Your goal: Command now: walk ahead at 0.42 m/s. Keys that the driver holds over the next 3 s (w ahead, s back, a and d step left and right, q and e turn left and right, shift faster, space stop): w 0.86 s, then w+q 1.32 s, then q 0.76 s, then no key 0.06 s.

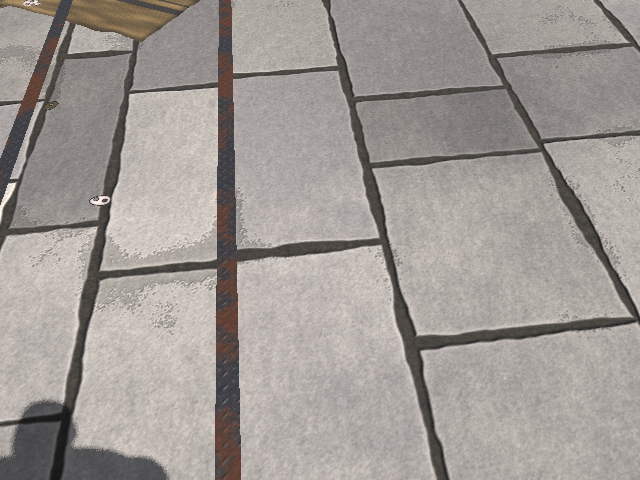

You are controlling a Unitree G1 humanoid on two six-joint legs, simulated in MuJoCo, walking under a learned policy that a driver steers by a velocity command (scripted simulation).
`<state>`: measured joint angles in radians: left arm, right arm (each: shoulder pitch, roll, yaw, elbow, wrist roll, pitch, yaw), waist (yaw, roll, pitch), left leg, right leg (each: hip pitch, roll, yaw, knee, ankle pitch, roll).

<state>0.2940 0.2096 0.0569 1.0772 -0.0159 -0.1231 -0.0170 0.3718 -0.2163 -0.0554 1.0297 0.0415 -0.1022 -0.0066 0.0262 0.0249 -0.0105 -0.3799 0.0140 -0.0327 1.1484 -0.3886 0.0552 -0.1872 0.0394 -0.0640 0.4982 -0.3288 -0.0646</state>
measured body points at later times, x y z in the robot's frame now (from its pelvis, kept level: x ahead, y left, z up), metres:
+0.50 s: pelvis +0.27 +0.06 +0.00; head +0.30 +0.06 +0.44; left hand +0.29 +0.32 -0.15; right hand +0.40 -0.20 -0.13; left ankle +0.35 +0.13 -0.73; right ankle +0.15 -0.09 -0.63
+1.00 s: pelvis +0.56 -0.01 -0.01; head +0.59 -0.02 +0.44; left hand +0.72 +0.25 -0.11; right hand +0.55 -0.28 -0.16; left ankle +0.40 +0.13 -0.66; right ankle +0.65 -0.11 -0.74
